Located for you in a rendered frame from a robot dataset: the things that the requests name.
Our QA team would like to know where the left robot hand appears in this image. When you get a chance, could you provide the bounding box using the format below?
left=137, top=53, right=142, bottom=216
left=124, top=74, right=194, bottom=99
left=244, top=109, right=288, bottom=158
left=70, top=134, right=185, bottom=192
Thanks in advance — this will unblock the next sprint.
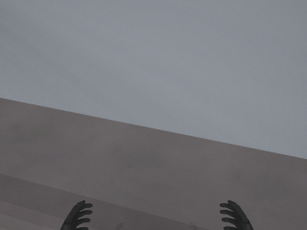
left=60, top=200, right=93, bottom=230

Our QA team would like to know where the right robot hand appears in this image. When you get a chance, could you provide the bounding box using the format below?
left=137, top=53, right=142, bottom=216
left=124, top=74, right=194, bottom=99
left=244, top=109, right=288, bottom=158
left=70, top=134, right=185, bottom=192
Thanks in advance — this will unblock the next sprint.
left=220, top=200, right=253, bottom=230

